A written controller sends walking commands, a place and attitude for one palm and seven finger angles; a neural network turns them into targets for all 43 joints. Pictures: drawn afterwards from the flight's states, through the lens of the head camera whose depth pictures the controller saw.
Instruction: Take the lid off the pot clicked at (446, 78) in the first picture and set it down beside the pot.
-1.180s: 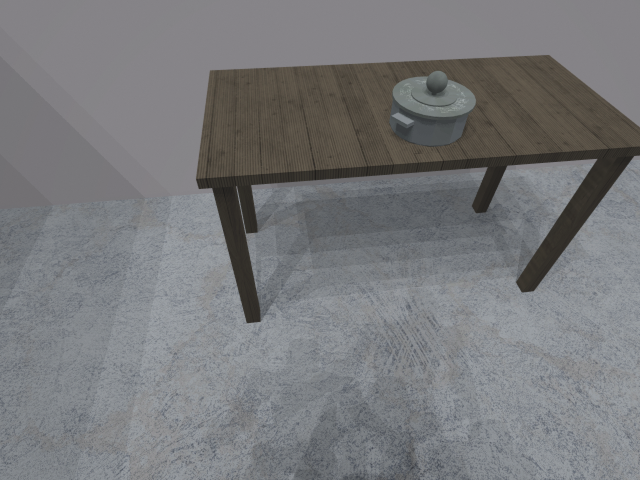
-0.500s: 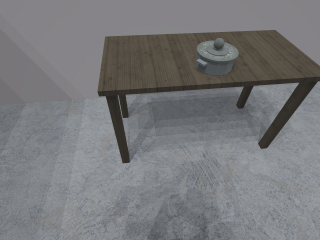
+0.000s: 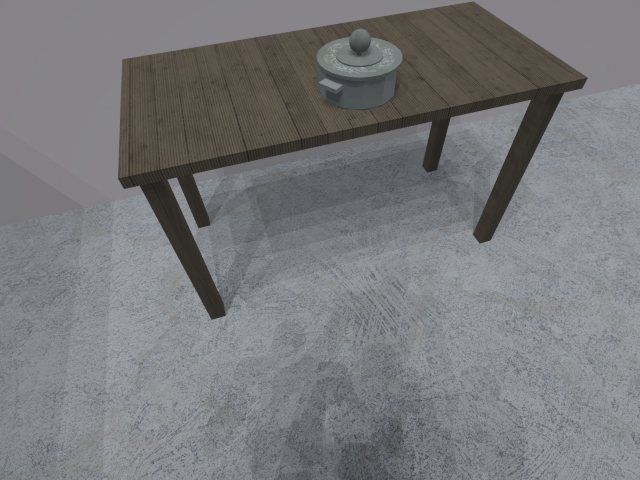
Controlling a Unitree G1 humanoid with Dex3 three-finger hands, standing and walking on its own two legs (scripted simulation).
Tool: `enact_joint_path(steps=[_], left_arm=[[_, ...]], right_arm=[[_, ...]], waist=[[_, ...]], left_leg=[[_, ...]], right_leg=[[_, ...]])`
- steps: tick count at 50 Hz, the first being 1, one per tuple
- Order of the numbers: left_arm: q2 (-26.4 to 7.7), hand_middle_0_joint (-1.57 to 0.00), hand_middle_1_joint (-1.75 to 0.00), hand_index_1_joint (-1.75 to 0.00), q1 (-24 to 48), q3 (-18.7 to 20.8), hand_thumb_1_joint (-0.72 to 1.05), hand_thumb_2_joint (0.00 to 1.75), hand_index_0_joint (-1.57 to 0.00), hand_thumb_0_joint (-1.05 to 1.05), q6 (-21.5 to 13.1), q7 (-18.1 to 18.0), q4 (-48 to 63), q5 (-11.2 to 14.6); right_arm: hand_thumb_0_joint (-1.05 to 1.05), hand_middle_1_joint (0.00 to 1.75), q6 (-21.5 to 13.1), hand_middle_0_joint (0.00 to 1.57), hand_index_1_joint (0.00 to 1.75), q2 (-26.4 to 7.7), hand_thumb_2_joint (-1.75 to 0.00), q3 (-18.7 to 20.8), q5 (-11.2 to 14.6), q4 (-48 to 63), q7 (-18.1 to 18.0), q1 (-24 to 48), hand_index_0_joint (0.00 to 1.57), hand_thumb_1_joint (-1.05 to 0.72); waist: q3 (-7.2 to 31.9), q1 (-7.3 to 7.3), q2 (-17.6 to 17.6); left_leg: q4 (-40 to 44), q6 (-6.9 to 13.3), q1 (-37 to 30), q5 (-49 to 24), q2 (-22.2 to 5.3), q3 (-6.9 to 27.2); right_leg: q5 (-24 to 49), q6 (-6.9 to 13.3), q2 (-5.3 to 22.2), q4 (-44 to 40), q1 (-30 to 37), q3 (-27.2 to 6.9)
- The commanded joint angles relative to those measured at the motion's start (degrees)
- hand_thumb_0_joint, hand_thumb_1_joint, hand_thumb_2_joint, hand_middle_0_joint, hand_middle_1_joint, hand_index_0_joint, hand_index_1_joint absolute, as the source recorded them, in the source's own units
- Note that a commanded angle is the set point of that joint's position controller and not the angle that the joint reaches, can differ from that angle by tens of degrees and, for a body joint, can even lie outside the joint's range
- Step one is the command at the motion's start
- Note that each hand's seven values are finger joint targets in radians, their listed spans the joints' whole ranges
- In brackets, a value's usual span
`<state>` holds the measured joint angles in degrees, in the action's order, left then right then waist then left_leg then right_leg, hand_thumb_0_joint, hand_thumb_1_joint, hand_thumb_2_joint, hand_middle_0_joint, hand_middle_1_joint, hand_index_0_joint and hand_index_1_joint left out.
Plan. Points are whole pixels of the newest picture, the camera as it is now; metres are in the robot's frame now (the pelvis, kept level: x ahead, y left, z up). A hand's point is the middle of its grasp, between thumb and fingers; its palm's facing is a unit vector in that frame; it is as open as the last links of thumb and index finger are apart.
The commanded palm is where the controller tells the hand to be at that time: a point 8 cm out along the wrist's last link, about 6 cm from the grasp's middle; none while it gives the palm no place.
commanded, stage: walk to a spot facing it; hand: left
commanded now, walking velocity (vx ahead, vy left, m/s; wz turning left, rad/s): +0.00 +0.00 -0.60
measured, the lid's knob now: (360, 41) +1.00 -0.01 +0.06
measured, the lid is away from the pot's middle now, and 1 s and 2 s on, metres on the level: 0.00 0.00 0.00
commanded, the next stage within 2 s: none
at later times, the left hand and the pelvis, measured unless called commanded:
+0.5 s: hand out of the picture +0.07 +0.23 -0.14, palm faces -0.15 -0.95 -0.26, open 7.4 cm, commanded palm none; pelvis -0.02 +0.03 +0.02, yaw -15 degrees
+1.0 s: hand (260, 448) +0.18 +0.11 -0.14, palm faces -0.60 -0.76 -0.23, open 7.4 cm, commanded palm none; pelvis -0.02 +0.01 +0.00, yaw -36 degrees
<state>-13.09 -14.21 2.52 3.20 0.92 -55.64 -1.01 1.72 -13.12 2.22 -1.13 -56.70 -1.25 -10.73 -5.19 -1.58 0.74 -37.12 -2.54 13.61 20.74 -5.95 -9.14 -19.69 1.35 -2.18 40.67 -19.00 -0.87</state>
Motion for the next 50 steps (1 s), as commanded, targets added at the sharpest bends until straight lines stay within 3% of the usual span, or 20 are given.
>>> enact_joint_path(steps=[1,3,6,10,20,22,24,25,26,27,28,29,32,38,41,45,47,48,49,50], left_arm=[[-15.9,-0.2,-0.3,-0.3,-9.28,4.09,0.9,0.9,-0.2,0.0,-1.92,-2.05,3.55,-0.09],[-11.84,-0.2,-0.3,-0.3,-3.38,3.84,0.9,0.9,-0.2,0.0,-2.01,-2.28,4.93,0.08],[-10.06,-0.2,-0.3,-0.3,-2.03,3.44,0.9,0.9,-0.2,0.0,-2.78,-2.07,6.03,0.2],[-9.91,-0.2,-0.3,-0.3,-5.65,3.71,0.9,0.9,-0.2,0.0,-2.87,-1.97,5.5,0.23],[-11.47,-0.2,-0.3,-0.3,-3.82,4.33,0.9,0.9,-0.2,0.0,-1.73,-1.73,7.5,-0.5],[-11.96,-0.2,-0.3,-0.3,-1.68,4.48,0.9,0.9,-0.2,0.0,-1.45,-1.74,8.27,-0.55],[-11.77,-0.2,-0.3,-0.3,1.02,4.46,0.9,0.9,-0.2,0.0,-1.1,-1.54,9.03,-0.14],[-9.7,-0.2,-0.3,-0.3,1.7,4.13,0.9,0.9,-0.2,0.0,-1.03,-1.4,9.98,0.08],[-6.2,-0.2,-0.3,-0.3,0.04,3.5,0.9,0.9,-0.2,0.0,-1.0,-0.74,10.74,0.48],[-7.68,-0.2,-0.3,-0.3,1.9,4.07,0.9,0.9,-0.2,0.0,-1.17,-0.63,11.11,-0.38],[-9.21,-0.2,-0.3,-0.3,1.27,4.79,0.9,0.9,-0.2,0.0,-1.21,-0.14,10.82,-1.02],[-9.56,-0.2,-0.3,-0.3,-0.71,5.03,0.9,0.9,-0.2,0.0,-0.76,0.07,8.4,-1.45],[-7.23,-0.2,-0.3,-0.3,-2.19,4.02,0.9,0.9,-0.2,0.0,-0.1,1.02,7.57,-0.75],[-5.63,-0.2,-0.3,-0.3,5.49,2.63,0.9,0.9,-0.2,0.0,0.24,1.3,9.31,-0.09],[-4.98,-0.2,-0.3,-0.3,8.21,2.01,0.9,0.9,-0.2,0.0,0.06,1.79,10.08,-0.14],[-4.46,-0.2,-0.3,-0.3,9.24,2.06,0.9,0.9,-0.2,0.0,-0.92,2.69,10.67,-0.38],[-5.29,-0.2,-0.3,-0.3,4.18,2.71,0.9,0.9,-0.2,0.0,-1.74,2.56,9.04,-0.5],[-8.57,-0.2,-0.3,-0.3,-3.09,3.42,0.9,0.9,-0.2,0.0,-2.73,2.07,6.49,-0.62],[-16.83,-0.2,-0.3,-0.3,-10.12,5.16,0.9,0.9,-0.2,0.0,-3.75,0.91,4.47,-0.87],[-18.41,-0.2,-0.3,-0.3,-14.7,5.51,0.9,0.9,-0.2,0.0,-3.41,-0.27,3.44,0.48]], right_arm=[[0.0,0.3,-0.24,0.2,0.3,-6.17,-0.9,2.06,0.42,8.21,-0.45,4.11,0.2,-0.9],[0.0,0.3,-0.19,0.2,0.3,-6.47,-0.9,2.46,0.5,7.02,-0.36,4.17,0.2,-0.9],[0.0,0.3,-0.47,0.2,0.3,-5.22,-0.9,2.4,0.1,6.01,0.07,2.2,0.2,-0.9],[0.0,0.3,-0.25,0.2,0.3,-5.05,-0.9,2.22,0.13,7.15,-0.38,4.17,0.2,-0.9],[0.0,0.3,-0.87,0.2,0.3,-4.91,-0.9,2.06,0.99,10.25,-0.67,5.9,0.2,-0.9],[0.0,0.3,-1.17,0.2,0.3,-5.02,-0.9,2.1,1.3,10.09,-0.8,2.67,0.2,-0.9],[0.0,0.3,-1.72,0.2,0.3,-5.89,-0.9,2.3,1.39,8.85,-1.15,-2.96,0.2,-0.9],[0.0,0.3,-2.25,0.2,0.3,-8.18,-0.9,2.7,1.29,8.45,-1.58,-5.82,0.2,-0.9],[0.0,0.3,-2.33,0.2,0.3,-13.34,-0.9,3.65,0.74,9.51,-1.7,-4.62,0.2,-0.9],[0.0,0.3,-2.02,0.2,0.3,-14.8,-0.9,3.73,0.58,11.08,-1.58,-2.42,0.2,-0.9],[0.0,0.3,-2.03,0.2,0.3,-12.77,-0.9,2.72,0.14,12.44,-1.6,0.73,0.2,-0.9],[0.0,0.3,-2.29,0.2,0.3,-8.7,-0.9,1.6,-0.07,12.28,-1.42,3.25,0.2,-0.9],[0.0,0.3,-2.71,0.2,0.3,-7.74,-0.9,0.9,0.02,12.37,-1.47,3.57,0.2,-0.9],[0.0,0.3,-2.78,0.2,0.3,-9.24,-0.9,1.78,0.04,8.72,-1.28,-6.35,0.2,-0.9],[0.0,0.3,-2.87,0.2,0.3,-10.58,-0.9,2.46,-0.35,7.59,-0.66,-8.7,0.2,-0.9],[0.0,0.3,-3.14,0.2,0.3,-12.15,-0.9,3.2,-0.67,6.52,-0.01,-8.33,0.2,-0.9],[0.0,0.3,-3.11,0.2,0.3,-11.55,-0.9,3.05,-0.61,6.11,0.18,-7.73,0.2,-0.9],[0.0,0.3,-3.05,0.2,0.3,-9.88,-0.9,2.48,-0.19,6.17,0.66,-7.97,0.2,-0.9],[0.0,0.3,-3.03,0.2,0.3,-4.57,-0.9,1.08,0.51,8.9,1.33,-6.43,0.2,-0.9],[0.0,0.3,-3.18,0.2,0.3,-6.46,-0.9,1.1,-0.35,11.71,1.16,0.86,0.2,-0.9]], waist=[[5.06,-3.35,-17.72],[2.02,-0.48,-10.04],[6.61,0.65,-4.27],[9.14,-0.73,-5.24],[8.76,-1.51,-9.43],[9.9,-0.08,-10.59],[11.19,2.54,-10.64],[11.79,4.12,-5.71],[10.97,3.53,11.04],[6.44,2.97,11.83],[4.1,1.02,7.02],[3.6,-0.67,6.39],[3.66,-1.34,7.91],[2.74,3.08,8.15],[3.81,4.64,9.93],[3.56,4.44,10.65],[5.17,1.2,6.82],[9.31,-2.01,-1.7],[11.28,-5.42,-23.22],[9.48,-7.58,-19.97]], left_leg=[[-27.11,0.24,18.84,13.1,3.73,9.42],[-29.99,0.51,19.58,5.68,1.62,12.27],[-27.11,-0.7,17.1,0.08,1.67,11.21],[-23.91,-1.49,18.58,-0.14,2.84,11.72],[-5.05,-0.14,8.13,3.55,6.44,12.09],[1.13,0.64,3.67,2.15,7.29,12.05],[12.8,1.71,-7.93,-5.03,7.66,11.31],[18.96,3.59,-16.77,-4.86,2.16,16.25],[25.32,6.61,-21.05,0.14,-12.17,31.19],[25.81,10.87,-11.77,-4.19,-21.3,36.57],[25.45,12.65,-4.45,-7.5,-19.88,33.66],[24.25,10.39,-1.85,-11.41,-13.74,25.85],[21.45,8.65,-2.45,-21.23,-8.03,13.72],[18.77,10.99,-11.37,-31.64,-10.98,10.44],[19.26,11.07,-10.31,-22.99,-12.89,8.48],[19.81,10.05,-6.46,-3.67,-15.25,7.36],[10.88,6.95,-0.65,-0.13,-13.59,3.93],[-2.44,3.34,6.92,0.97,-10.17,-1.4],[-22.95,-0.39,26.7,17.69,-1.42,-5.46],[-31.39,0.01,33.08,16.51,0.0,3.94]], right_leg=[[21.3,8.14,21.96,-26.08,8.86,-33.18],[14.27,8.0,17.63,-25.39,6.16,-29.03],[19.3,8.06,13.39,-22.4,9.41,-22.47],[23.09,7.82,12.51,-21.85,14.27,-23.94],[21.89,8.27,10.06,-22.14,8.34,-30.41],[21.42,6.92,9.2,-21.64,6.71,-30.85],[15.85,2.96,5.74,-19.6,0.13,-28.37],[7.93,0.17,1.31,-14.68,-8.11,-24.19],[-5.87,-2.48,-6.19,-2.55,-19.33,-14.07],[-11.85,-4.58,-3.46,11.03,-20.79,-6.57],[-9.11,-5.49,-0.43,19.42,-18.13,-6.65],[-3.95,-5.9,-0.37,23.61,-15.51,-6.62],[-0.02,-6.28,0.74,29.24,-15.76,-3.06],[-1.68,-6.95,4.2,17.12,-16.92,0.66],[-3.37,-5.85,4.89,8.2,-11.4,3.53],[-5.54,-3.62,4.55,-1.02,-4.69,6.02],[-1.34,-2.25,2.81,-10.48,7.13,7.44],[-0.74,0.04,4.7,-17.03,21.04,4.12],[-8.63,7.05,21.71,-25.91,33.08,-23.08],[-3.1,10.94,26.12,-28.55,29.73,-32.77]])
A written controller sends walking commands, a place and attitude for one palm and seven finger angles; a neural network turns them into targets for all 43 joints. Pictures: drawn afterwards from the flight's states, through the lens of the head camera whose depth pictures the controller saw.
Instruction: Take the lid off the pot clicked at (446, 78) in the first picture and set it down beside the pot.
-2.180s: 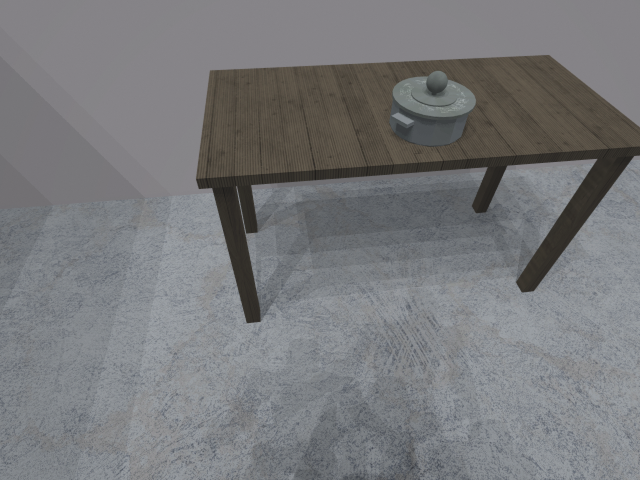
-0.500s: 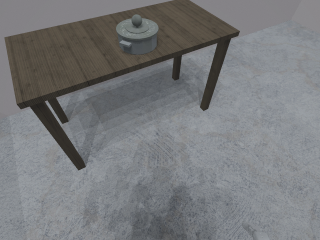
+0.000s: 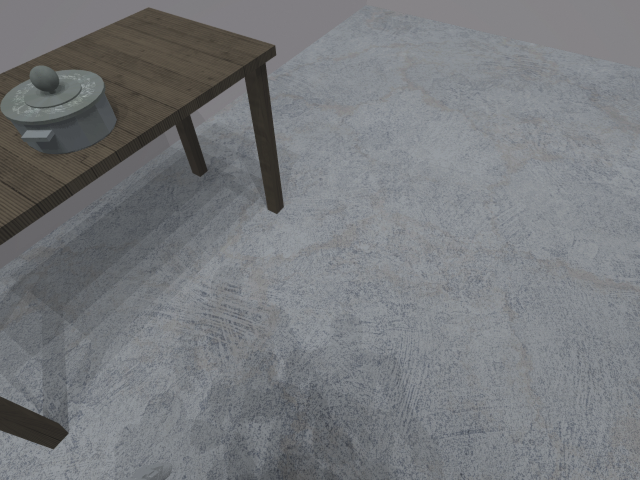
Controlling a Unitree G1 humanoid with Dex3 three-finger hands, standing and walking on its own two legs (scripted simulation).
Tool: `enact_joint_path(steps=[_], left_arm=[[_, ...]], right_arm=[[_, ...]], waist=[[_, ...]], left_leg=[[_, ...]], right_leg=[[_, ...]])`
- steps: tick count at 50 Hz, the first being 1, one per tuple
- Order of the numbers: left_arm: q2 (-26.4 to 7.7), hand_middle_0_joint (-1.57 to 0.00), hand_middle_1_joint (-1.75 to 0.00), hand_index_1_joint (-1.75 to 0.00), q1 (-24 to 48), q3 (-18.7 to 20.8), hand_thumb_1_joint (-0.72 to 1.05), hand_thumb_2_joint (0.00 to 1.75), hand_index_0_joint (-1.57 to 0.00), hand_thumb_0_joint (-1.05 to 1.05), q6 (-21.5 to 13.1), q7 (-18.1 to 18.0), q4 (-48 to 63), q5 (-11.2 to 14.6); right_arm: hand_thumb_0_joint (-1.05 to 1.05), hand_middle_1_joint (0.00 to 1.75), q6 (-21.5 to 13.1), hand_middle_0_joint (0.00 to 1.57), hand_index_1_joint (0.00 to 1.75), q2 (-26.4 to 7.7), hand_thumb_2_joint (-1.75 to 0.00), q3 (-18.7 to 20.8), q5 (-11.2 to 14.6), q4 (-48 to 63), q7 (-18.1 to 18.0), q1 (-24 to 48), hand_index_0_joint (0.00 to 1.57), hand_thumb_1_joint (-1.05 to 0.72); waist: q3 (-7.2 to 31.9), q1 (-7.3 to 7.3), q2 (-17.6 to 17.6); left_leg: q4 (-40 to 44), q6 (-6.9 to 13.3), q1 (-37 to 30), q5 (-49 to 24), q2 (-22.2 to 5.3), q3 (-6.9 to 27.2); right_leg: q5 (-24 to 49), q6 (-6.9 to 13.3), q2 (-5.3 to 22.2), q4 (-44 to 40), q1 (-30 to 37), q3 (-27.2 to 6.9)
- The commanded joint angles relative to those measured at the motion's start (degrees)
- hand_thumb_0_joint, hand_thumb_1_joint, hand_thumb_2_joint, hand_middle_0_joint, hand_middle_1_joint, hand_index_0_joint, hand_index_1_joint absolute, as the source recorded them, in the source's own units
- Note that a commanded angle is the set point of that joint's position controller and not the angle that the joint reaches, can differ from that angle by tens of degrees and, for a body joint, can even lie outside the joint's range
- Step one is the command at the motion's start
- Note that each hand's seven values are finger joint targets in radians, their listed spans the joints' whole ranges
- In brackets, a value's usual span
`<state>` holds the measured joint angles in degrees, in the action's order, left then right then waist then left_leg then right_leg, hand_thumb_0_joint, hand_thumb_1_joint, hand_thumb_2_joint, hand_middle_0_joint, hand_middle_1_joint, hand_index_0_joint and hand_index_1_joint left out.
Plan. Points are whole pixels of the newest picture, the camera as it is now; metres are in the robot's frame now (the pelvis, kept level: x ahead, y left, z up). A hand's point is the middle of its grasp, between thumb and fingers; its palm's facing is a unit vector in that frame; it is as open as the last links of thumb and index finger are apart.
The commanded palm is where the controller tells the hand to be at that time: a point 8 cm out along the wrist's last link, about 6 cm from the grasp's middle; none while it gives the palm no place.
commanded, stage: walk to a spot facing it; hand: left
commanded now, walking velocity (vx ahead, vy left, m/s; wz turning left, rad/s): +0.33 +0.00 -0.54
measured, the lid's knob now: (44, 78) +0.84 +0.60 +0.06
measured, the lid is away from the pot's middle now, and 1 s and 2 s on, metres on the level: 0.00 0.00 0.00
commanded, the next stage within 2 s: turn to face it in 1.16 s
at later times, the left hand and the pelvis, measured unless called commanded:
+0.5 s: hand (182, 479) +0.16 +0.21 -0.18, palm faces -0.10 -0.98 -0.16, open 7.4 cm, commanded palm none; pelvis +0.19 +0.03 -0.01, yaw -13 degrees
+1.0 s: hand (285, 239) +0.58 +0.09 -0.15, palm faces -0.51 -0.85 -0.14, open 7.4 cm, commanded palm none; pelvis +0.39 +0.00 +0.01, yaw -29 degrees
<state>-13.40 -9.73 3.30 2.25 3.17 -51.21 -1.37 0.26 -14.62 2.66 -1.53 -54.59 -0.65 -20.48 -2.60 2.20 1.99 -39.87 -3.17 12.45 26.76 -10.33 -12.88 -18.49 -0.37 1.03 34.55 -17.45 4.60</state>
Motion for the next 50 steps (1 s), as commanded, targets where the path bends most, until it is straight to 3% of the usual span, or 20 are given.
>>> enact_joint_path(steps=[1,2,3,5,7,14,18,20,21,22,23,24,25,28,29,31,37,40,47,50], left_arm=[[-15.88,-0.2,-0.3,-0.3,-16.98,4.53,0.9,0.9,-0.2,0.0,-2.7,-3.17,-0.48,0.86],[-14.21,-0.2,-0.3,-0.3,-14.09,4.23,0.9,0.9,-0.2,0.0,-3.09,-3.23,-0.21,0.84],[-11.77,-0.2,-0.3,-0.3,-10.59,3.29,0.9,0.9,-0.2,0.0,-3.53,-3.21,0.36,0.78],[-8.86,-0.2,-0.3,-0.3,-8.23,2.19,0.9,0.9,-0.2,0.0,-4.53,-2.98,0.8,0.63],[-8.64,-0.2,-0.3,-0.3,-9.33,2.01,0.9,0.9,-0.2,0.0,-5.31,-2.94,-0.07,0.49],[-7.66,-0.2,-0.3,-0.3,-13.99,1.44,0.9,0.9,-0.2,0.0,-6.24,-3.56,-2.88,0.3],[-7.55,-0.2,-0.3,-0.3,-15.25,1.4,0.9,0.9,-0.2,0.0,-6.12,-4.2,-4.18,-0.12],[-8.04,-0.2,-0.3,-0.3,-14.06,1.75,0.9,0.9,-0.2,0.0,-6.16,-4.28,-4.35,-0.14],[-8.15,-0.2,-0.3,-0.3,-12.87,1.93,0.9,0.9,-0.2,0.0,-6.24,-4.24,-4.52,0.0],[-7.51,-0.2,-0.3,-0.3,-12.19,2.18,0.9,0.9,-0.2,0.0,-6.3,-3.98,-4.38,0.35],[-3.89,-0.2,-0.3,-0.3,-15.49,2.22,0.9,0.9,-0.2,0.0,-6.0,-3.33,-3.86,1.17],[-1.94,-0.2,-0.3,-0.3,-16.07,1.58,0.9,0.9,-0.2,0.0,-6.23,-2.85,-2.88,1.31],[-3.17,-0.2,-0.3,-0.3,-13.36,1.81,0.9,0.9,-0.2,0.0,-6.05,-2.99,-2.61,0.75],[-1.22,-0.2,-0.3,-0.3,-11.65,1.94,0.9,0.9,-0.2,0.0,-4.17,-1.77,-4.28,-0.55],[0.0,-0.2,-0.3,-0.3,-13.26,1.74,0.9,0.9,-0.2,0.0,-3.24,-1.48,-4.94,-0.67],[1.24,-0.2,-0.3,-0.3,-14.42,1.84,0.9,0.9,-0.2,0.0,-2.26,-1.39,-5.35,-0.53],[1.05,-0.2,-0.3,-0.3,-7.54,2.37,0.9,0.9,-0.2,0.0,-0.95,-0.82,-2.45,-0.83],[1.25,-0.2,-0.3,-0.3,-0.98,1.76,0.9,0.9,-0.2,0.0,-1.11,-0.38,-0.38,-0.77],[2.54,-0.2,-0.3,-0.3,10.61,0.52,0.9,0.9,-0.2,0.0,-2.05,0.02,3.25,-0.39],[1.67,-0.2,-0.3,-0.3,7.65,0.54,0.9,0.9,-0.2,0.0,-2.79,-0.25,2.69,-0.37]], right_arm=[[0.0,0.3,-1.94,0.2,0.3,-5.99,-0.9,1.27,0.19,9.7,0.63,11.3,0.2,-0.9],[0.0,0.3,-2.21,0.2,0.3,-5.28,-0.9,1.28,0.38,8.95,0.9,13.12,0.2,-0.9],[0.0,0.3,-2.31,0.2,0.3,-5.58,-0.9,1.42,0.03,7.9,0.97,12.03,0.2,-0.9],[0.0,0.3,-1.79,0.2,0.3,-4.12,-0.9,1.62,-0.3,5.95,1.25,9.55,0.2,-0.9],[0.0,0.3,-1.62,0.2,0.3,-2.86,-0.9,1.6,-0.22,5.22,1.54,7.96,0.2,-0.9],[0.0,0.3,-2.13,0.2,0.3,-2.04,-0.9,1.5,0.06,7.99,2.27,14.9,0.2,-0.9],[0.0,0.3,-2.96,0.2,0.3,-0.66,-0.9,0.94,0.44,9.6,2.5,18.86,0.2,-0.9],[0.0,0.3,-3.61,0.2,0.3,-1.03,-0.9,1.21,0.54,8.61,2.06,15.58,0.2,-0.9],[0.0,0.3,-3.96,0.2,0.3,-2.18,-0.9,1.54,0.39,6.44,1.44,8.77,0.2,-0.9],[0.0,0.3,-4.2,0.2,0.3,-4.98,-0.9,2.25,0.18,3.22,0.59,-1.31,0.2,-0.9],[0.0,0.3,-4.48,0.2,0.3,-12.17,-0.9,4.11,-0.86,1.24,-0.14,-9.6,0.2,-0.9],[0.0,0.3,-4.32,0.2,0.3,-14.95,-0.9,4.23,-0.36,0.68,-0.18,-12.53,0.2,-0.9],[0.0,0.3,-3.78,0.2,0.3,-12.46,-0.9,3.33,0.02,1.64,-0.3,-7.44,0.2,-0.9],[0.0,0.3,-4.83,0.2,0.3,-2.32,-0.9,0.72,0.14,3.31,-0.35,3.94,0.2,-0.9],[0.0,0.3,-5.27,0.2,0.3,-1.06,-0.9,0.27,0.28,2.74,-0.46,4.29,0.2,-0.9],[0.0,0.3,-5.91,0.2,0.3,-0.14,-0.9,0.26,0.72,1.56,-0.75,3.47,0.2,-0.9],[0.0,0.3,-6.38,0.2,0.3,0.27,-0.9,0.54,1.2,-0.61,-0.96,-2.17,0.2,-0.9],[0.0,0.3,-6.31,0.2,0.3,-0.7,-0.9,0.42,1.04,-1.86,-1.07,-6.09,0.2,-0.9],[0.0,0.3,-5.22,0.2,0.3,-0.97,-0.9,0.21,0.1,-4.79,-1.09,-12.5,0.2,-0.9],[0.0,0.3,-4.83,0.2,0.3,-2.56,-0.9,0.71,0.01,-4.9,-1.16,-12.01,0.2,-0.9]], waist=[[4.54,-9.67,-13.45],[2.13,-9.09,-12.85],[-0.15,-6.45,-9.91],[-2.32,-3.52,-7.17],[-1.82,-2.82,-7.5],[-2.67,-4.15,-9.43],[-3.71,-4.82,-9.63],[-2.46,-2.87,-9.4],[1.19,0.46,-7.68],[5.88,4.34,-5.87],[14.26,6.38,8.58],[15.75,5.12,18.49],[9.1,3.83,10.17],[-2.62,-2.29,4.88],[-2.6,-3.57,5.0],[-0.56,-4.71,4.86],[-3.23,-3.64,2.88],[-3.96,-1.42,1.67],[-6.77,2.06,4.39],[-3.68,0.05,5.53]], left_leg=[[-30.37,1.18,35.42,4.16,1.82,11.52],[-30.55,1.04,34.08,0.39,0.7,11.45],[-29.13,0.45,32.3,-3.24,0.29,12.0],[-24.96,-0.98,26.73,-7.94,0.63,10.62],[-22.09,-1.68,25.24,-10.85,1.66,9.33],[-14.26,-1.43,28.8,-17.17,2.67,9.67],[-4.02,0.25,21.82,-14.77,4.59,8.7],[2.23,1.58,11.79,-12.77,6.99,7.25],[6.8,2.29,1.79,-14.68,8.83,6.31],[9.37,3.04,-11.95,-16.06,7.55,8.34],[12.53,7.13,-26.25,-10.37,-8.05,27.17],[23.79,11.0,-27.55,-6.31,-19.27,45.06],[26.98,12.87,-18.84,-0.04,-19.75,45.39],[30.33,7.52,1.63,-1.12,-11.67,25.69],[29.9,5.88,3.4,-6.73,-9.18,19.34],[28.93,4.86,2.0,-15.45,-7.24,12.51],[30.58,4.76,-5.77,-23.35,-7.59,5.59],[29.35,6.31,-11.84,-30.11,-8.28,4.21],[25.69,8.16,-18.39,-46.85,-8.86,-2.23],[17.09,7.84,-21.26,-67.19,-9.51,-5.48]], right_leg=[[-5.93,13.44,22.07,-21.97,26.45,-33.55],[-7.7,12.99,19.16,-22.07,21.23,-32.42],[-5.05,12.51,17.21,-21.83,17.34,-29.03],[7.44,10.93,13.79,-21.66,10.48,-21.0],[14.4,10.47,11.81,-21.27,10.2,-17.71],[15.18,10.54,10.71,-22.08,14.22,-19.34],[21.45,9.57,10.82,-19.81,14.01,-19.69],[29.37,8.99,10.44,-15.2,11.58,-19.25],[33.64,7.83,8.23,-8.11,9.51,-17.46],[32.13,6.05,5.38,3.52,4.33,-15.27],[11.83,3.15,-2.05,21.49,-7.03,-9.5],[-12.46,1.66,-5.88,37.88,-17.1,-7.47],[-10.38,2.63,-0.96,43.0,-18.93,-10.55],[2.56,1.42,4.44,43.62,-17.1,-8.08],[5.13,0.91,4.46,41.89,-15.53,-7.47],[8.07,0.13,4.49,39.85,-15.58,-6.68],[15.52,-1.83,5.84,34.58,-27.35,-5.19],[15.07,-2.03,6.01,26.75,-30.01,-2.3],[10.64,0.48,2.63,9.7,-26.03,4.76],[5.46,3.44,-1.47,5.11,-18.07,8.14]])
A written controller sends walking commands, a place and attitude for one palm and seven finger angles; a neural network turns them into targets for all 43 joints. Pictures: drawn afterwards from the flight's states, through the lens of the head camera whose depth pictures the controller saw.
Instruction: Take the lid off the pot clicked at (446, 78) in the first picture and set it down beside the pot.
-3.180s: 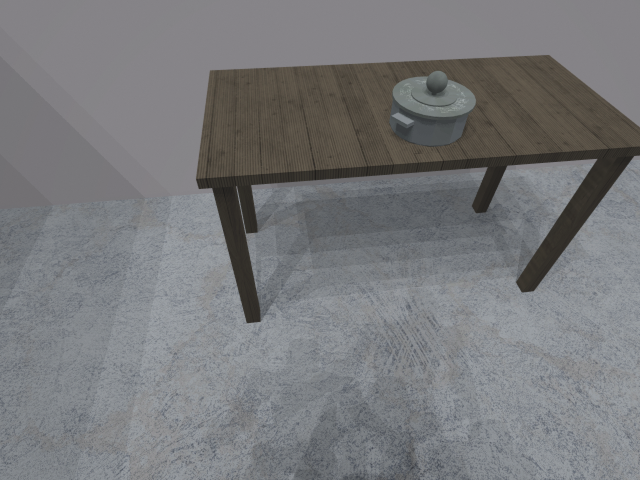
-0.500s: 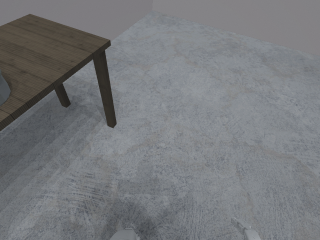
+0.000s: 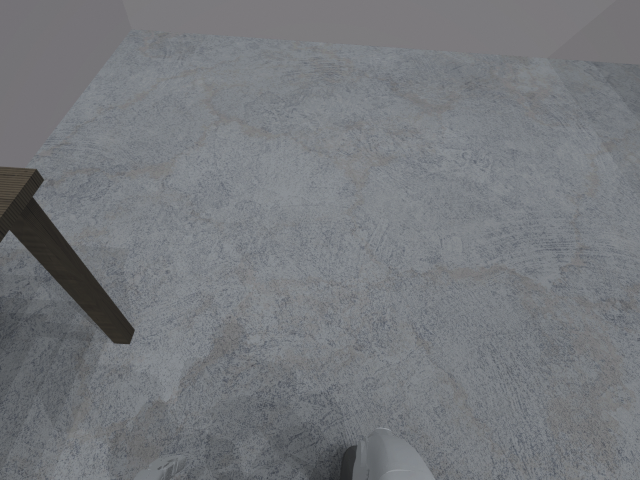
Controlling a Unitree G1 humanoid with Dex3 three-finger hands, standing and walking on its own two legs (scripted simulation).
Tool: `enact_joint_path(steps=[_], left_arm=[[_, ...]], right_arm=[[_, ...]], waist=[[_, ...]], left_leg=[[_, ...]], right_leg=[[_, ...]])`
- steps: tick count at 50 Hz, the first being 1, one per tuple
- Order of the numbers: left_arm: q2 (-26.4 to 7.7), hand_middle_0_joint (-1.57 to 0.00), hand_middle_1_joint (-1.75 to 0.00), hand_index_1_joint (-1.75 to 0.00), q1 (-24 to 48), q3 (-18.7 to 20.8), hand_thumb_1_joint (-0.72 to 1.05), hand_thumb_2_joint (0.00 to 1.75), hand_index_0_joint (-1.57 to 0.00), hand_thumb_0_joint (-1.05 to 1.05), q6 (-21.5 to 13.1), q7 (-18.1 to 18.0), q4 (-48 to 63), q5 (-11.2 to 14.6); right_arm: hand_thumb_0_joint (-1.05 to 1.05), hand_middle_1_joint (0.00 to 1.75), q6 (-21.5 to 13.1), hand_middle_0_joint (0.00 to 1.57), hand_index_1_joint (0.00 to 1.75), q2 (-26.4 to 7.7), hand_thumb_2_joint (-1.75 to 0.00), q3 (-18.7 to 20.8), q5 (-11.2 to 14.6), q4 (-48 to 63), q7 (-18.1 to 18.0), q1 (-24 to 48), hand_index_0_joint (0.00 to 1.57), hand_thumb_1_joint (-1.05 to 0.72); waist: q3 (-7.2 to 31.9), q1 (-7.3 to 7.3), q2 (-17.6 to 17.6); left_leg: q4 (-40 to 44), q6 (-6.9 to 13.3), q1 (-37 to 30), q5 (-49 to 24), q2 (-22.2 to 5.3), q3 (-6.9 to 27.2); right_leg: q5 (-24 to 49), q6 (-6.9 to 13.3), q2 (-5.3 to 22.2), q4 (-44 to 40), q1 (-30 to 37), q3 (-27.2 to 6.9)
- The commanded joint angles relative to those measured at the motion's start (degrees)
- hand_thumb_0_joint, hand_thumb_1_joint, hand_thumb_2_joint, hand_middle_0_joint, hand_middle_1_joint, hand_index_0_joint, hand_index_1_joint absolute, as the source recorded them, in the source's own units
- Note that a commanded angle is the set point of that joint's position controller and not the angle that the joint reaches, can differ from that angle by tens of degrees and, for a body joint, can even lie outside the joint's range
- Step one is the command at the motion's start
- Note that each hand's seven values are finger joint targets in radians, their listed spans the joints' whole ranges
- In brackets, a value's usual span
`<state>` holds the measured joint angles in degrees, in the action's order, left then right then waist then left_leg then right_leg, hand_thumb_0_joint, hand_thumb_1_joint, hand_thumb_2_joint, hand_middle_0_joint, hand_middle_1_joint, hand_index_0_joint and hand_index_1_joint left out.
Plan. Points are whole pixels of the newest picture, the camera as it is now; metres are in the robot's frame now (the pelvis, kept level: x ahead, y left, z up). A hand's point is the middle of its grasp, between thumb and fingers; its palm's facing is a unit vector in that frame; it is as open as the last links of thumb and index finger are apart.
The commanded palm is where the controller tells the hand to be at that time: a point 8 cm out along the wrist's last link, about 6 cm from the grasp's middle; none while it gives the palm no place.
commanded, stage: walk to a spot facing it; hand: left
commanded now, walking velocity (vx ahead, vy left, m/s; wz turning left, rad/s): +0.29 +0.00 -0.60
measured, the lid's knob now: out of the picture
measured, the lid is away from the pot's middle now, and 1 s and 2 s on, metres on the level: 0.00 0.00 0.00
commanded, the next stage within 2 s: turn to face it in 0.16 s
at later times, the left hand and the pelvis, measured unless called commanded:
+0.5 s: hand (207, 396) +0.26 +0.17 -0.16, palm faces -0.07 -0.97 -0.24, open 7.3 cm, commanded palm none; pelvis +0.20 -0.01 +0.00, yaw -8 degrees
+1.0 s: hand (190, 356) +0.32 +0.21 -0.16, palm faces +0.15 -0.95 -0.27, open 7.4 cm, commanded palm none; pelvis +0.25 -0.02 +0.00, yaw +7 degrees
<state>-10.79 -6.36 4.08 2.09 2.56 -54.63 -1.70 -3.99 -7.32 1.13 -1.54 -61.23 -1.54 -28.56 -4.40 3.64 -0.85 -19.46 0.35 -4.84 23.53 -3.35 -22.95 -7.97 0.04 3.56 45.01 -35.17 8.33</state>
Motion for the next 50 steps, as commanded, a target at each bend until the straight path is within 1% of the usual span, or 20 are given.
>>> enact_joint_path(steps=[1,3,4,5,6,7,9,10,13,19,25,27,28,29,30,31,34,39,43,50], left_arm=[[-1.98,-0.2,-0.3,-0.3,1.35,0.06,0.9,0.9,-0.2,0.0,-2.83,0.07,5.24,-0.1],[-4.68,-0.2,-0.3,-0.3,-10.04,1.16,0.9,0.9,-0.2,0.0,-3.86,-0.33,2.21,-0.46],[-9.34,-0.2,-0.3,-0.3,-17.46,2.32,0.9,0.9,-0.2,0.0,-4.55,-0.71,0.13,-0.48],[-15.32,-0.2,-0.3,-0.3,-21.27,3.41,0.9,0.9,-0.2,0.0,-5.14,-1.49,0.03,0.25],[-16.94,-0.2,-0.3,-0.3,-20.72,4.02,0.9,0.9,-0.2,0.0,-4.21,-2.44,0.19,1.78],[-15.56,-0.2,-0.3,-0.3,-16.9,3.66,0.9,0.9,-0.2,0.0,-3.7,-2.79,0.62,2.0],[-11.13,-0.2,-0.3,-0.3,-10.0,2.07,0.9,0.9,-0.2,0.0,-4.61,-2.8,2.47,1.87],[-9.33,-0.2,-0.3,-0.3,-8.59,1.51,0.9,0.9,-0.2,0.0,-5.2,-2.94,2.52,1.66],[-8.95,-0.2,-0.3,-0.3,-7.62,1.43,0.9,0.9,-0.2,0.0,-5.98,-2.96,2.23,0.75],[-5.09,-0.2,-0.3,-0.3,-10.43,-0.2,0.9,0.9,-0.2,0.0,-6.1,-3.43,-0.31,0.86],[-6.3,-0.2,-0.3,-0.3,-13.48,-0.32,0.9,0.9,-0.2,0.0,-4.72,-4.27,-1.96,0.55],[-7.4,-0.2,-0.3,-0.3,-13.03,0.15,0.9,0.9,-0.2,0.0,-4.21,-4.65,-2.04,0.7],[-7.73,-0.2,-0.3,-0.3,-12.75,0.34,0.9,0.9,-0.2,0.0,-3.96,-4.75,-1.8,0.9],[-7.22,-0.2,-0.3,-0.3,-13.1,0.64,0.9,0.9,-0.2,0.0,-3.69,-4.71,-1.01,1.38],[-4.6,-0.2,-0.3,-0.3,-15.05,0.33,0.9,0.9,-0.2,0.0,-3.64,-4.57,0.34,2.26],[-5.57,-0.2,-0.3,-0.3,-12.14,-0.34,0.9,0.9,-0.2,0.0,-3.31,-4.87,2.01,1.65],[-5.95,-0.2,-0.3,-0.3,-6.9,1.19,0.9,0.9,-0.2,0.0,-1.82,-4.4,1.99,0.66],[-5.03,-0.2,-0.3,-0.3,-8.95,1.69,0.9,0.9,-0.2,0.0,-0.38,-3.77,1.48,0.51],[-5.2,-0.2,-0.3,-0.3,-5.48,1.89,0.9,0.9,-0.2,0.0,-0.23,-3.75,3.59,0.44],[-5.69,-0.2,-0.3,-0.3,-2.75,1.32,0.9,0.9,-0.2,0.0,-0.69,-4.02,6.87,1.19]], right_arm=[[0.0,0.3,-0.48,0.2,0.3,-10.76,-0.9,2.59,0.12,2.08,-0.14,-3.65,0.2,-0.9],[0.0,0.3,-0.33,0.2,0.3,-12.58,-0.9,2.92,0.54,3.68,0.05,-0.27,0.2,-0.9],[0.0,0.3,-0.23,0.2,0.3,-11.5,-0.9,2.69,1.36,4.93,0.8,0.87,0.2,-0.9],[0.0,0.3,-0.4,0.2,0.3,-7.31,-0.9,2.08,2.3,7.43,0.74,-0.21,0.2,-0.9],[0.0,0.3,-0.25,0.2,0.3,-8.28,-0.9,2.39,2.08,8.91,0.1,5.02,0.2,-0.9],[0.0,0.3,-0.17,0.2,0.3,-6.83,-0.9,2.65,1.58,9.57,-0.01,7.64,0.2,-0.9],[0.0,0.3,1.08,0.2,0.3,-7.03,-0.9,2.47,0.83,8.5,0.35,6.66,0.2,-0.9],[0.0,0.3,1.86,0.2,0.3,-6.76,-0.9,2.56,0.52,7.99,0.23,7.37,0.2,-0.9],[0.0,0.3,3.11,0.2,0.3,-5.42,-0.9,2.5,0.17,7.32,0.37,5.14,0.2,-0.9],[0.0,0.3,3.49,0.2,0.3,-4.19,-0.9,1.29,0.37,6.82,0.92,10.25,0.2,-0.9],[0.0,0.3,3.02,0.2,0.3,-4.8,-0.9,0.92,0.73,8.6,1.42,19.93,0.2,-0.9],[0.0,0.3,3.18,0.2,0.3,-6.24,-0.9,1.33,0.48,8.33,1.45,17.83,0.2,-0.9],[0.0,0.3,3.36,0.2,0.3,-7.53,-0.9,1.81,0.22,7.33,1.44,14.07,0.2,-0.9],[0.0,0.3,3.19,0.2,0.3,-10.92,-0.9,2.7,-0.27,6.96,1.37,9.35,0.2,-0.9],[0.0,0.3,3.19,0.2,0.3,-15.59,-0.9,3.68,-0.39,7.04,1.12,6.31,0.2,-0.9],[0.0,0.3,3.97,0.2,0.3,-16.49,-0.9,3.41,0.52,6.43,0.93,5.28,0.2,-0.9],[0.0,0.3,4.14,0.2,0.3,-12.77,-0.9,3.06,0.48,8.8,0.15,13.73,0.2,-0.9],[0.0,0.3,4.07,0.2,0.3,-13.33,-0.9,3.96,0.65,10.86,0.56,16.6,0.2,-0.9],[0.0,0.3,4.44,0.2,0.3,-14.31,-0.9,4.92,0.51,10.75,0.73,14.72,0.2,-0.9],[0.0,0.3,5.21,0.2,0.3,-16.59,-0.9,6.22,0.19,11.28,0.85,13.74,0.2,-0.9]], waist=[[0.65,-2.67,8.2],[7.82,-8.7,10.24],[13.81,-12.32,5.16],[21.15,-11.8,-6.77],[20.84,-11.69,-2.46],[10.7,-9.51,1.96],[5.44,-4.8,0.0],[2.22,-3.83,0.23],[2.84,-0.89,0.12],[5.61,-1.73,-5.72],[3.0,-5.42,-7.21],[3.29,-3.99,-5.62],[5.13,-2.3,-3.96],[8.81,-0.57,3.28],[12.06,-0.76,17.87],[10.52,-0.74,15.73],[4.2,-2.79,8.56],[7.14,-3.8,7.6],[6.95,-2.47,8.34],[9.03,-1.68,11.82]], left_leg=[[-8.22,3.73,-3.9,-70.71,-16.75,3.79],[-25.46,1.52,1.84,-70.66,-15.07,2.27],[-41.25,-0.34,16.28,-52.18,-14.02,2.63],[-61.64,-4.15,37.91,6.77,-3.27,6.41],[-69.3,-3.16,43.03,10.5,-2.88,16.39],[-68.17,-2.69,45.54,4.29,-5.84,19.88],[-62.01,-3.88,40.17,-4.12,-8.7,21.82],[-58.83,-3.92,37.01,-4.91,-9.1,22.0],[-51.41,-4.88,34.93,-5.85,-7.93,20.99],[-37.98,-4.83,35.2,-12.3,-5.08,19.82],[-22.18,-3.16,31.53,-8.97,-1.16,17.41],[-15.59,-2.23,26.58,-11.09,-0.29,17.11],[-10.95,-1.55,21.09,-16.49,0.35,17.49],[-7.34,1.54,12.09,-33.39,-4.85,24.15],[-6.65,9.88,1.7,-61.19,-18.53,41.08],[-4.43,14.58,4.74,-64.9,-22.29,43.63],[1.66,11.11,16.32,-32.08,-15.25,40.5],[4.66,8.22,19.58,-14.19,-9.41,36.0],[4.48,8.87,17.4,-11.14,-8.87,39.6],[-0.27,9.61,16.92,-22.05,-8.39,45.35]], right_leg=[[-6.6,4.11,-5.76,-5.94,4.25,5.5],[-4.84,6.12,-7.85,-11.99,22.3,5.98],[1.63,9.29,-1.19,-14.3,41.01,-1.81],[15.98,18.14,18.13,-16.72,57.17,-34.3],[19.86,21.02,22.23,-22.55,54.55,-40.48],[20.98,20.09,20.94,-23.7,46.74,-31.74],[14.59,8.34,15.22,-27.83,29.26,-24.63],[15.42,7.22,13.62,-29.43,21.64,-21.96],[21.14,10.55,9.43,-28.77,17.35,-15.53],[29.36,8.17,5.89,-26.25,23.46,-9.41],[33.35,6.53,10.2,-22.63,31.29,-8.11],[34.37,5.15,11.06,-16.81,31.78,-6.5],[32.23,3.47,10.24,-10.65,30.83,-4.76],[22.3,0.46,7.24,-0.27,24.84,-1.72],[-13.29,-3.54,-0.2,13.47,10.36,0.19],[-30.55,-3.63,-0.98,22.05,8.33,-4.94],[-20.89,-4.18,1.98,24.2,4.74,-9.33],[-12.47,-5.25,1.35,18.38,6.91,-8.3],[-12.75,-5.98,0.53,12.72,4.96,-8.3],[-17.38,-5.19,-2.52,-0.95,11.7,-8.56]])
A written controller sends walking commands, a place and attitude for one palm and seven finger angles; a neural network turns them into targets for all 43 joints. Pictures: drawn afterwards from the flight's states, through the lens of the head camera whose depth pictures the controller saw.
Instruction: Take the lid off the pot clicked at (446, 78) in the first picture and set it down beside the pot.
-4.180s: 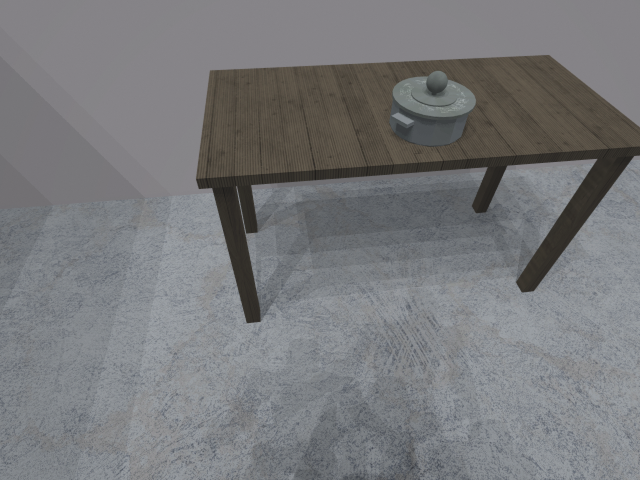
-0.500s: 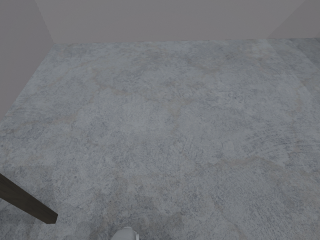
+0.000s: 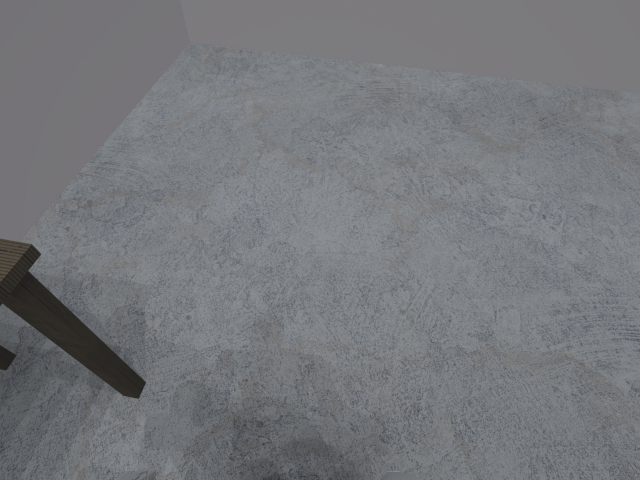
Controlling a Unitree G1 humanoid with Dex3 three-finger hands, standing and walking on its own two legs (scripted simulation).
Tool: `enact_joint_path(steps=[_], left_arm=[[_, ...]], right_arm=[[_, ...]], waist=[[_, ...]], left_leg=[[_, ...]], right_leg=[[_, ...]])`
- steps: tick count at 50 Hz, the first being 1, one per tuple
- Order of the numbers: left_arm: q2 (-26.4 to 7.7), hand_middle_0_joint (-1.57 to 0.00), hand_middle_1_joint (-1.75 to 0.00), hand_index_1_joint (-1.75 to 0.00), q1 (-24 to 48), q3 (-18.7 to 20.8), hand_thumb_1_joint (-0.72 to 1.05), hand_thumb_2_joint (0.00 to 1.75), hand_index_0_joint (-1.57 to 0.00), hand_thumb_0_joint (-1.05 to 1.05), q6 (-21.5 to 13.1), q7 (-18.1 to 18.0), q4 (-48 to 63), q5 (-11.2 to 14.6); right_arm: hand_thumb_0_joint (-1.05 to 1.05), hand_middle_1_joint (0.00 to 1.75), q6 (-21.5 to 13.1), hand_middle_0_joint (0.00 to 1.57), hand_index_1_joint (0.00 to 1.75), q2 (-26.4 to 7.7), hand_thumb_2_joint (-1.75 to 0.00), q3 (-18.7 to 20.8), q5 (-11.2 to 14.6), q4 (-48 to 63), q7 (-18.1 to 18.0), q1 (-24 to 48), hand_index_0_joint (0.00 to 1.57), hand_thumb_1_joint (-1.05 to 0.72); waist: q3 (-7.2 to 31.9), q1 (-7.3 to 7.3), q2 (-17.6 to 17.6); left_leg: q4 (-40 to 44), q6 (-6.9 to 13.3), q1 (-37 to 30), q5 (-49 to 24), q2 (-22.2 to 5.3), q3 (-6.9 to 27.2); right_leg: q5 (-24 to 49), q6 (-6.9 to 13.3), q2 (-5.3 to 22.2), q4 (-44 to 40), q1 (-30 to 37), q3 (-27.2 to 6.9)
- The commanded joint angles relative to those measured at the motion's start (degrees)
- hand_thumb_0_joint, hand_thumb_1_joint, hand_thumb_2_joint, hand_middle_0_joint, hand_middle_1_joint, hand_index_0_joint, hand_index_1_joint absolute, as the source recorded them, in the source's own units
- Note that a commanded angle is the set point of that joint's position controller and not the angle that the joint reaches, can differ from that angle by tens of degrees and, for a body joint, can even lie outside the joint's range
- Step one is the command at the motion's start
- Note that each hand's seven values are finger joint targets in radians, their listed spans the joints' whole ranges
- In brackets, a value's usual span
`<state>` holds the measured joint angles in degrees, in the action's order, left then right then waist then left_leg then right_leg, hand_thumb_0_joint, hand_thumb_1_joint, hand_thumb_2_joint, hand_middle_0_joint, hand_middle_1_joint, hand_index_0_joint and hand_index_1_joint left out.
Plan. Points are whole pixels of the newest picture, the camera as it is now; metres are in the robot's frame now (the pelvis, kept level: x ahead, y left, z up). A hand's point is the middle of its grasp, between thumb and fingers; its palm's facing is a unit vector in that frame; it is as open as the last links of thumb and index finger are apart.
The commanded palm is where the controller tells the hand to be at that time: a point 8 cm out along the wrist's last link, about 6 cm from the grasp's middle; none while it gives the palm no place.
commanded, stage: turn to face it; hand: left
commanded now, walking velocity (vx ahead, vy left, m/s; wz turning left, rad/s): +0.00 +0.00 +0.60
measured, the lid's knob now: out of the picture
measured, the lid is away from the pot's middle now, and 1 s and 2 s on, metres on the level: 0.00 0.00 0.00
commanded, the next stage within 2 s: none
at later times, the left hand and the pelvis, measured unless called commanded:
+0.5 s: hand out of the picture -0.05 +0.14 -0.15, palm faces +0.37 -0.88 -0.29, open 7.4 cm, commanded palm none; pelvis -0.02 -0.06 +0.00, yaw +20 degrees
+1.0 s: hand out of the picture -0.07 +0.19 -0.15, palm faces +0.59 -0.75 -0.29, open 7.4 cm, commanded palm none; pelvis -0.03 -0.06 +0.00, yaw +37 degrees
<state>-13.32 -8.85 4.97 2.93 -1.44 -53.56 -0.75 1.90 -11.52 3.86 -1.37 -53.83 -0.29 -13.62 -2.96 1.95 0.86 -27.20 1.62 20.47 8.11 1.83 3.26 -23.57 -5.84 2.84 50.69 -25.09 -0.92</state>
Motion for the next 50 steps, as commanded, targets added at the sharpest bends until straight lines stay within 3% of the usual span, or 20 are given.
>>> enact_joint_path(steps=[1,3,4,5,6,7,9,12,16,21,26,29,30,31,32,33,35,38,46,50], left_arm=[[-3.54,-0.2,-0.3,-0.3,-1.4,0.34,0.9,0.9,-0.2,0.0,-1.65,0.0,5.77,0.33],[-4.44,-0.2,-0.3,-0.3,-6.35,0.76,0.9,0.9,-0.2,0.0,-1.96,-0.23,4.76,0.61],[-6.95,-0.2,-0.3,-0.3,-8.94,1.3,0.9,0.9,-0.2,0.0,-2.32,-0.47,4.34,0.29],[-12.95,-0.2,-0.3,-0.3,-9.0,2.31,0.9,0.9,-0.2,0.0,-2.82,-0.9,5.09,-0.75],[-15.38,-0.2,-0.3,-0.3,-6.01,2.04,0.9,0.9,-0.2,0.0,-2.39,-0.99,6.76,-0.5],[-12.61,-0.2,-0.3,-0.3,-2.17,1.55,0.9,0.9,-0.2,0.0,-2.51,-1.15,7.95,-0.44],[-8.4,-0.2,-0.3,-0.3,2.85,0.38,0.9,0.9,-0.2,0.0,-3.12,-0.89,8.42,-0.13],[-6.76,-0.2,-0.3,-0.3,-0.74,-0.29,0.9,0.9,-0.2,0.0,-3.87,-0.71,7.46,-0.2],[-8.14,-0.2,-0.3,-0.3,-6.64,-0.09,0.9,0.9,-0.2,0.0,-3.69,-0.67,5.9,-0.33],[-9.23,-0.2,-0.3,-0.3,-9.25,0.28,0.9,0.9,-0.2,0.0,-3.31,-0.66,4.97,-0.83],[-10.92,-0.2,-0.3,-0.3,-8.78,1.1,0.9,0.9,-0.2,0.0,-2.69,-0.47,4.68,-1.08],[-11.58,-0.2,-0.3,-0.3,-8.15,1.54,0.9,0.9,-0.2,0.0,-2.31,-0.03,4.15,-0.48],[-10.77,-0.2,-0.3,-0.3,-7.79,1.4,0.9,0.9,-0.2,0.0,-2.19,0.21,4.41,-0.02],[-7.39,-0.2,-0.3,-0.3,-6.55,0.77,0.9,0.9,-0.2,0.0,-2.11,0.67,6.68,0.38],[-5.86,-0.2,-0.3,-0.3,-2.25,-0.24,0.9,0.9,-0.2,0.0,-1.56,0.52,8.86,-0.06],[-7.42,-0.2,-0.3,-0.3,-1.15,0.01,0.9,0.9,-0.2,0.0,-1.11,0.4,9.3,-0.29],[-7.06,-0.2,-0.3,-0.3,-0.93,0.6,0.9,0.9,-0.2,0.0,-0.77,0.4,6.98,-0.33],[-7.29,-0.2,-0.3,-0.3,-4.34,0.64,0.9,0.9,-0.2,0.0,-0.74,1.04,5.09,-0.28],[-6.29,-0.2,-0.3,-0.3,0.76,-0.06,0.9,0.9,-0.2,0.0,-1.0,0.51,8.02,0.03],[-6.04,-0.2,-0.3,-0.3,-4.25,0.08,0.9,0.9,-0.2,0.0,-1.92,0.24,7.56,0.6]], right_arm=[[0.0,0.3,-0.5,0.2,0.3,-12.66,-0.9,3.62,0.04,4.26,-0.3,-0.11,0.2,-0.9],[0.0,0.3,-0.09,0.2,0.3,-12.25,-0.9,3.86,0.32,5.49,-0.09,2.68,0.2,-0.9],[0.0,0.3,0.15,0.2,0.3,-10.42,-0.9,3.65,0.72,6.11,0.18,3.41,0.2,-0.9],[0.0,0.3,0.23,0.2,0.3,-5.42,-0.9,3.06,1.22,7.04,0.35,2.01,0.2,-0.9],[0.0,0.3,0.08,0.2,0.3,-7.06,-0.9,3.35,0.46,7.93,0.22,3.23,0.2,-0.9],[0.0,0.3,0.47,0.2,0.3,-8.65,-0.9,3.47,-0.1,7.53,0.56,2.55,0.2,-0.9],[0.0,0.3,1.3,0.2,0.3,-7.6,-0.9,3.29,-0.37,4.72,1.22,1.28,0.2,-0.9],[0.0,0.3,1.38,0.2,0.3,-6.33,-0.9,2.64,-0.01,4.19,1.74,0.79,0.2,-0.9],[0.0,0.3,1.86,0.2,0.3,-6.69,-0.9,2.29,0.18,5.43,1.77,5.1,0.2,-0.9],[0.0,0.3,1.69,0.2,0.3,-6.59,-0.9,1.54,0.38,6.91,1.87,10.06,0.2,-0.9],[0.0,0.3,0.62,0.2,0.3,-6.08,-0.9,0.54,0.83,7.87,1.93,11.15,0.2,-0.9],[0.0,0.3,-0.12,0.2,0.3,-7.77,-0.9,0.85,0.62,7.25,1.67,6.42,0.2,-0.9],[0.0,0.3,-0.62,0.2,0.3,-10.67,-0.9,1.69,0.48,6.21,1.56,2.13,0.2,-0.9],[0.0,0.3,-1.05,0.2,0.3,-17.46,-0.9,3.53,0.3,6.06,1.16,-0.89,0.2,-0.9],[0.0,0.3,-0.62,0.2,0.3,-20.39,-0.9,4.13,0.96,4.8,0.66,-4.3,0.2,-0.9],[0.0,0.3,-0.37,0.2,0.3,-19.23,-0.9,3.57,0.67,4.41,0.58,-4.13,0.2,-0.9],[0.0,0.3,-0.67,0.2,0.3,-15.68,-0.9,2.69,0.34,5.83,-0.36,2.86,0.2,-0.9],[0.0,0.3,-1.04,0.2,0.3,-13.78,-0.9,1.89,0.52,7.38,-0.14,7.15,0.2,-0.9],[0.0,0.3,-0.52,0.2,0.3,-14.28,-0.9,2.66,0.1,6.38,0.08,3.23,0.2,-0.9],[0.0,0.3,-0.18,0.2,0.3,-13.98,-0.9,3.01,0.32,7.35,0.07,5.71,0.2,-0.9]], waist=[[7.48,-0.66,10.73],[8.44,-3.22,8.92],[8.51,-4.63,3.36],[7.4,-4.85,-15.38],[5.49,-4.71,-17.96],[3.59,-2.59,-10.86],[-0.93,0.3,-10.12],[-0.41,-0.41,-10.05],[1.27,-3.2,-11.19],[2.45,-4.81,-12.17],[5.11,-5.45,-13.97],[7.98,-2.81,-12.12],[10.6,-0.17,-5.85],[12.13,2.08,12.47],[11.26,3.76,16.14],[9.62,3.02,9.5],[5.46,0.36,11.91],[4.5,-2.05,8.35],[4.4,-0.15,8.74],[6.69,-2.9,8.92]], left_leg=[[6.62,7.76,-6.87,-7.83,-12.86,18.92],[3.89,5.13,-0.7,-3.96,-10.17,17.92],[-0.7,1.74,6.36,4.08,-6.5,15.04],[-15.94,-3.7,18.23,18.15,1.47,3.58],[-29.81,-4.85,18.76,25.68,1.41,0.15],[-37.41,-4.0,16.42,22.27,-1.15,2.49],[-43.26,-4.99,15.85,15.34,-3.19,0.56],[-43.53,-6.53,16.31,11.86,-3.56,-2.43],[-39.57,-7.45,15.87,12.83,-4.24,-4.21],[-31.7,-7.04,12.68,16.02,-4.83,-5.94],[-17.27,-5.15,3.97,18.02,-4.31,-9.12],[-2.35,-3.71,-6.91,8.29,-3.37,-10.81],[4.58,-2.31,-17.09,-0.34,-5.66,-7.23],[6.56,3.84,-28.08,-17.44,-20.3,11.93],[5.83,10.6,-27.15,-36.23,-27.59,18.8],[4.81,12.25,-23.49,-31.27,-27.67,14.26],[5.52,9.15,-16.29,-25.63,-19.58,10.79],[6.55,6.18,-11.4,-18.88,-14.02,5.72],[6.35,8.21,-10.55,-11.46,-13.95,13.91],[0.62,6.12,-4.38,-14.2,-11.53,15.91]], right_leg=[[-1.01,0.9,-2.52,-9.76,4.33,1.07],[6.19,1.49,-2.9,-21.68,14.83,2.05],[8.43,2.86,1.16,-31.07,22.71,-0.83],[1.66,8.28,17.91,-40.01,28.27,-17.74],[5.24,13.04,27.18,-39.79,18.55,-23.58],[3.51,13.87,24.92,-39.0,12.18,-18.26],[12.09,10.87,17.35,-36.37,9.87,-8.49],[29.98,10.15,14.37,-31.56,15.87,0.48],[33.07,10.81,15.82,-30.58,21.43,2.43],[35.53,12.4,18.31,-29.61,23.25,3.06],[37.07,12.42,20.19,-26.13,22.51,5.66],[34.62,8.6,18.98,-18.65,19.01,10.29],[29.83,5.67,17.17,-9.49,12.53,12.36],[0.73,0.74,8.91,3.44,-4.83,13.45],[-15.66,-0.76,5.5,11.38,-12.56,8.1],[-12.68,0.03,6.77,15.64,-11.92,4.85],[-5.0,-0.52,6.08,17.44,-11.22,2.03],[1.69,-0.95,4.3,15.8,-6.83,2.21],[-1.08,-0.68,0.92,-1.7,-1.59,1.87],[5.74,0.36,-1.8,-17.33,11.92,2.9]])
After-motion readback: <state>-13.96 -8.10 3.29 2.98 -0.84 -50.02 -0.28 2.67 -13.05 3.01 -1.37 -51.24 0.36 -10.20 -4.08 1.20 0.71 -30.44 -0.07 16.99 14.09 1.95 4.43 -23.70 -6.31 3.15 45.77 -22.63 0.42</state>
